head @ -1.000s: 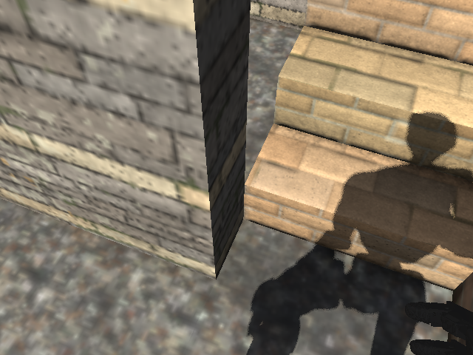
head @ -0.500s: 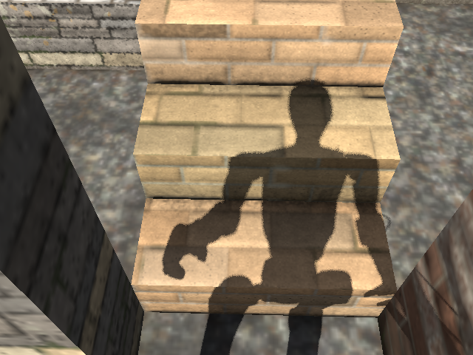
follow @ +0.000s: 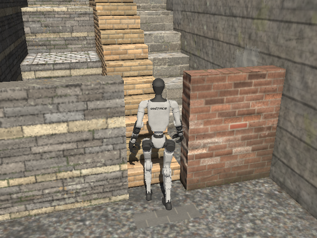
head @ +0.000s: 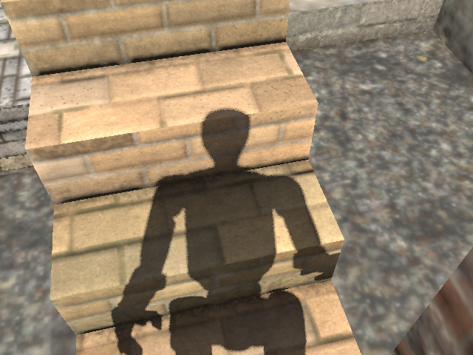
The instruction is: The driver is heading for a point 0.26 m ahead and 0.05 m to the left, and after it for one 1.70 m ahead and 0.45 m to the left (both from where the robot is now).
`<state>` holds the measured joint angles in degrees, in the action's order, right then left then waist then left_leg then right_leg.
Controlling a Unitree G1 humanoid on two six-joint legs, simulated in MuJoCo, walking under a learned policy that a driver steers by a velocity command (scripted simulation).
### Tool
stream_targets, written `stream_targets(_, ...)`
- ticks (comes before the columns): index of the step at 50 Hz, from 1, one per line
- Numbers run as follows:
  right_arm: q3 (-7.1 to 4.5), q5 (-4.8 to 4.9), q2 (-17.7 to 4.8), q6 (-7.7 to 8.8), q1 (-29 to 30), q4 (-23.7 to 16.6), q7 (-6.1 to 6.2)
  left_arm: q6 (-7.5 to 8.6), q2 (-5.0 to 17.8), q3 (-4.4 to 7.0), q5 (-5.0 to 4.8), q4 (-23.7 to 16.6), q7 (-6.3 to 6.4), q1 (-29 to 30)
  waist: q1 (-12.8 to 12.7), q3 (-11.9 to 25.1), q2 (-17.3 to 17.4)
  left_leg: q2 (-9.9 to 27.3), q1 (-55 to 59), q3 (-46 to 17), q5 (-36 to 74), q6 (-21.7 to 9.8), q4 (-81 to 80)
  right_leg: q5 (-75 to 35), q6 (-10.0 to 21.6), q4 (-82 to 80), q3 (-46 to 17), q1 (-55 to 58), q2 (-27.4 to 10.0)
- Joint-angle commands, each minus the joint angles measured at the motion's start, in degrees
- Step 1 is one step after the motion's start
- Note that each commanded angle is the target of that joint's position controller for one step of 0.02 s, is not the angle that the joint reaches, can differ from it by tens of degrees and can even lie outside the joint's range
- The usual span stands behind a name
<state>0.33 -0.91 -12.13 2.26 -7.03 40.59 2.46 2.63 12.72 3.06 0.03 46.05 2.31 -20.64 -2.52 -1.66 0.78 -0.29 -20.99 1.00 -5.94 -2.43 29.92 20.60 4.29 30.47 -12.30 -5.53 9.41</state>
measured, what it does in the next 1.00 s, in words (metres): steps on the spot, turning left: right foot, then left foot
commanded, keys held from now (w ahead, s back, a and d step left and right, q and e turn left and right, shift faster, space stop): no key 0.06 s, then q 0.90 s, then no key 0.04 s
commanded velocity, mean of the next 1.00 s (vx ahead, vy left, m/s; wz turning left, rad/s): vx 0.09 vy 0.00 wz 0.34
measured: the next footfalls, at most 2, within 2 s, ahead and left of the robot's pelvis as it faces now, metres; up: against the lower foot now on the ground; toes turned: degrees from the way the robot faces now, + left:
right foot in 0.26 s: +0.06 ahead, -0.09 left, +0.00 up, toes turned +4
left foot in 0.80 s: -0.02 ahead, +0.16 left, +0.00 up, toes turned +19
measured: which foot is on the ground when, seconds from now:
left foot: down 0.00-0.48, up 0.50-0.78, down 0.80-1.00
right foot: down 0.00-0.00, up 0.02-0.24, down 0.26-0.80, up 0.82-1.00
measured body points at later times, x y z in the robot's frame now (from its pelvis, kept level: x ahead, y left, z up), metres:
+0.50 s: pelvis +0.02 +0.00 +0.00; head +0.04 +0.00 +0.45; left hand +0.05 +0.27 -0.14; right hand +0.12 -0.26 -0.13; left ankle +0.06 +0.10 -0.73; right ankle +0.02 -0.10 -0.73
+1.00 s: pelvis -0.02 +0.03 +0.00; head +0.00 +0.07 +0.45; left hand +0.07 +0.30 -0.12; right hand +0.21 -0.18 -0.08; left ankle -0.06 +0.14 -0.73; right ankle +0.01 -0.11 -0.66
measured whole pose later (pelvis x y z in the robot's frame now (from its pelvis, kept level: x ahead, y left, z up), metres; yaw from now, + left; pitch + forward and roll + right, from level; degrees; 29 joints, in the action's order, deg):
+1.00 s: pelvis -0.02 +0.03 +0.00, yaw +25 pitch +2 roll -1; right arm -4.1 -0.7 -14.1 1.0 -12.4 39.5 0.9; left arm -1.6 10.9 0.3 0.5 42.8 2.8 -2.9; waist 2.9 -2.1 -2.5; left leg -0.6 -16.5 -5.5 -14.6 -0.2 29.6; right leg 28.3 -3.2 59.9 -1.7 -26.2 1.1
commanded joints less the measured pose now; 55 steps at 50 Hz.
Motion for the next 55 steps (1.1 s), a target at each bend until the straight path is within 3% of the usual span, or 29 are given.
stream_targets(1,-2.03,0.02,-8.9,2.69,-16.3,3.2,-0.1,-0.06,0.1,-0.28,-0.95,-4.6,0.52,-6.5,1.4,11.8,14.6,21.6,33.4,-18.9,76.4,-13.1,-3.8,10.8,-5.4,31.1,2.5,-19.2,2.5)
stream_targets(2,-1.07,0.39,-5.2,2.95,-15.0,3.3,-0.94,-1.34,2.2,-0.19,0.53,-1.1,1.46,-9.8,0.3,11.5,7.1,22.8,26.2,-18.0,73.8,-14.2,-5.0,15.0,-6.2,37.6,4.0,-18.4,-1.1)
stream_targets(4,0.95,-0.11,-0.3,3.14,-7.6,2.9,-1.07,-2.56,1.8,-0.27,1.38,0.3,1.09,-7.1,-1.7,6.3,2.8,16.3,14.0,-10.2,55.5,-10.9,-9.5,11.3,-8.1,31.5,4.3,-12.7,-4.3)
stream_targets(6,0.88,-0.95,-2.7,2.79,-4.2,3.7,-0.54,-3.43,1.3,-1.22,2.58,-0.1,-0.54,-2.6,-2.2,2.7,4.9,12.3,7.2,-5.3,50.8,-8.2,-10.3,5.8,-8.4,14.8,7.1,-6.7,-6.1)
stream_targets(10,-0.11,0.6,-5.2,1.23,-9.8,6.5,-0.71,-3.72,2.2,-1.88,0.78,1.2,-0.81,0.0,1.1,8.9,9.4,10.9,14.4,-10.4,34.5,-6.5,-9.2,-5.0,-6.7,-3.8,10.7,0.4,-6.8)
stream_targets(13,-1.31,1.92,-7.2,-0.6,-8.4,5.3,-1.33,-3.1,4.7,-2.1,3.28,-0.7,-0.6,6.0,1.7,3.5,4.5,8.3,1.8,-14.2,-6.3,-1.5,-12.4,-11.5,-6.3,-8.5,7.9,5.2,-12.2)
stream_targets(14,-2.11,2.53,-7.6,-1.57,-10.3,5.5,-1.73,-3.36,4.8,-1.79,2.12,1.4,-1.5,5.2,2.4,-0.5,-1.3,6.8,-0.1,-14.6,-21.7,-1.1,-14.7,-3.3,-6.7,-6.6,11.5,-0.6,-10.2)
stream_targets(15,-2.64,1.98,-8.8,-2.3,-9.8,5.3,-1.96,-3.4,3.8,-1.93,2.29,1.4,-1.8,5.0,1.8,-4.7,-0.7,6.6,-2.5,-15.0,-26.0,-1.3,-14.9,-0.3,-6.0,-7.0,11.9,-4.4,-9.4)
stream_targets(18,-4.14,0.59,-8.8,-3.78,-8.6,4.2,-2.06,-2.55,2.8,-1.64,1.96,1.5,-1.52,4.5,1.9,-3.8,0.5,6.9,-1.6,-17.3,-19.6,-2.8,-11.2,-1.6,-4.4,-5.9,13.2,-6.0,-8.7)
stream_targets(19,-4.19,-0.16,-8.3,-3.63,-9.3,4.1,-2.05,-2.38,4.3,-1.26,2.85,0.2,-0.64,4.3,2.2,-3.4,4.3,6.5,-1.7,-17.4,-9.6,-3.3,-9.7,-1.8,-3.1,-4.8,11.6,-5.2,-9.5)
stream_targets(22,-4.57,0.17,-6.7,-3.83,-10.4,3.4,-1.75,-2.34,5.8,-0.1,2.0,0.3,-0.21,1.4,2.9,-0.1,0.9,4.0,1.0,-14.8,2.7,-3.1,-1.7,-2.2,-1.4,-5.8,9.9,-6.4,-11.7)
stream_targets(25,-4.38,-0.13,-4.2,-4.73,-14.0,2.9,-1.43,-2.89,7.4,0.88,2.78,-1.8,0.34,6.0,4.9,0.5,-11.1,-2.9,2.4,-4.2,-11.1,-1.2,16.3,-12.3,5.3,-11.9,4.1,-10.8,-21.7)
stream_targets(26,-6.17,2.58,-9.4,-5.89,-11.1,1.5,0.23,-1.4,6.9,1.12,2.05,-6.3,0.7,12.2,3.2,3.1,-11.4,-3.8,-0.5,-3.4,-27.0,1.1,33.9,-25.7,11.3,-14.7,-2.8,-10.6,-31.2)
stream_targets(27,-7.81,3.2,-12.4,-7.0,-11.8,0.8,1.46,-0.24,6.6,0.57,1.87,-7.5,0.89,14.6,4.5,2.6,-8.5,-1.7,-5.3,-4.1,-36.4,3.9,52.7,-39.3,16.0,-14.9,-5.5,-10.6,-37.7)
stream_targets(29,-8.04,3.66,-10.7,-6.94,-11.1,-0.9,1.77,0.51,9.6,1.4,-1.22,-8.0,1.19,17.3,6.7,0.2,1.1,5.6,-14.0,-10.4,-30.8,6.1,53.3,-32.4,12.5,-14.7,0.6,-3.9,-35.4)
stream_targets(31,-6.55,3.03,-6.2,-5.47,-4.0,-3.0,0.64,-0.34,10.7,2.02,-0.6,-6.2,1.32,14.6,2.9,-1.1,2.1,5.3,-15.4,-5.0,-24.7,6.9,36.9,-29.4,9.4,-13.6,6.3,2.9,-28.7)
stream_targets(34,-4.85,3.4,-3.5,-4.81,-0.6,-5.1,-2.57,-3.08,11.6,2.75,1.02,-5.2,0.98,11.8,0.5,3.3,-6.2,3.3,-4.6,1.4,-25.3,6.1,18.1,-44.3,8.6,-10.1,15.0,5.6,-25.6)
stream_targets(36,-6.63,4.95,-8.1,-6.01,-5.3,-3.2,-3.72,-3.73,9.4,2.4,0.68,-3.4,-1.86,11.8,1.7,6.5,-15.8,0.8,0.5,3.9,-22.3,4.0,12.4,-53.3,6.3,-6.0,18.2,7.5,-23.2)
stream_targets(37,-6.88,4.88,-8.5,-6.46,-7.1,-2.9,-3.93,-3.45,9.1,2.56,-0.55,-3.6,-2.77,12.7,2.3,7.1,-14.8,0.4,1.7,4.8,-17.6,2.7,7.4,-53.0,5.3,-3.9,18.8,7.9,-23.7)
stream_targets(39,-6.77,3.48,-7.2,-6.43,-9.3,-2.2,-3.81,-2.92,9.4,2.64,-2.07,-2.2,-3.55,13.8,4.6,5.8,-9.4,-0.2,7.8,4.0,-2.3,-0.7,-7.0,-41.7,-0.1,2.0,21.6,3.1,-22.1)
stream_targets(40,-8.27,2.45,-12.2,-5.64,-9.5,-3.6,-3.34,-2.56,10.1,2.93,-0.62,-2.1,-3.6,11.8,3.3,5.4,2.2,5.0,16.7,-7.4,21.6,-3.4,-5.6,-16.3,-5.9,10.4,25.0,-9.5,-17.1)
stream_targets(41,-8.96,-0.15,-17.6,-4.94,-12.6,-4.8,-3.3,-3.07,7.2,1.7,1.97,-2.2,-3.48,12.1,4.4,4.1,14.4,18.4,20.5,-25.7,46.1,-11.1,-4.2,16.4,-10.2,25.8,23.1,-24.3,-11.5)
stream_targets(42,-9.23,-2.27,-18.1,-3.14,-15.1,-4.3,-3.88,-3.78,7.5,2.03,0.99,-1.6,-2.83,10.8,6.2,8.8,8.6,24.4,14.8,-29.0,46.2,-19.5,-3.0,21.2,-11.5,41.2,12.6,-23.1,-11.4)
stream_targets(43,-9.26,-2.73,-18.4,-1.47,-12.1,-5.2,-3.98,-4.37,8.5,2.37,-0.79,-2.6,-1.56,10.6,4.4,7.4,8.1,21.9,10.1,-26.8,32.3,-18.8,-5.2,19.1,-10.5,45.7,9.8,-24.6,-11.8)
stream_targets(44,-8.36,-1.42,-15.4,-0.29,-6.3,-5.5,-3.05,-4.57,9.4,2.54,-0.91,-4.1,0.92,13.8,3.6,4.6,11.2,17.3,8.5,-23.0,24.3,-14.2,-7.6,15.6,-9.2,45.4,9.4,-26.4,-10.9)
stream_targets(46,-7.45,0.1,-14.1,-0.04,-0.8,-6.0,-1.8,-4.39,11.8,3.28,1.26,-5.7,2.97,17.6,3.0,2.7,8.2,13.5,8.1,-20.8,20.0,-8.9,-8.3,8.7,-7.9,38.8,8.1,-27.6,-10.3)
stream_targets(50,-7.63,0.59,-12.1,-0.12,-3.5,-4.8,-0.36,-4.03,6.2,1.5,-0.18,-6.5,2.21,17.7,3.5,6.8,9.0,11.8,14.0,-19.2,26.2,-7.7,-6.6,6.7,-6.6,21.4,8.6,-20.8,-8.7)
stream_targets(53,-7.3,1.21,-10.4,-0.32,-3.4,-3.9,-0.06,-4.78,5.7,1.48,-1.07,-5.9,1.57,16.9,4.4,7.2,11.8,10.2,11.9,-19.5,19.3,-6.8,-6.7,4.2,-5.8,10.4,10.8,-14.3,-6.9)
stream_targets(55,-6.7,0.89,-8.7,-0.45,-2.5,-3.6,-0.03,-5.24,5.3,1.34,-0.35,-4.7,0.72,13.1,3.2,6.7,13.4,9.4,8.7,-19.9,10.6,-5.3,-6.4,-2.3,-4.8,1.1,12.1,-8.4,-7.0)
Over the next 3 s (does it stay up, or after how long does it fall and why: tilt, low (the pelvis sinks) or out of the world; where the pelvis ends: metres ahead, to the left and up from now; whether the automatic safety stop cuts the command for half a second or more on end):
stays up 0.08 0.01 0.01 its command is cut before an obstacle after 2.0 s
